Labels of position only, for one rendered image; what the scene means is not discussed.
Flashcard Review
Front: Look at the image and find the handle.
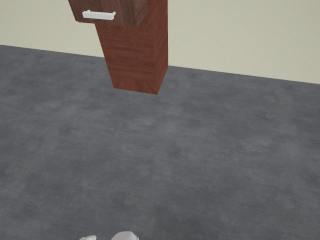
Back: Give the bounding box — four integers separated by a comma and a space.
82, 10, 116, 20

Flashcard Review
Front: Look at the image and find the cabinet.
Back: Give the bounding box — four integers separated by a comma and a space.
95, 0, 168, 95

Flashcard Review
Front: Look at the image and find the drawer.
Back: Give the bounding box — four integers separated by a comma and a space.
68, 0, 149, 28

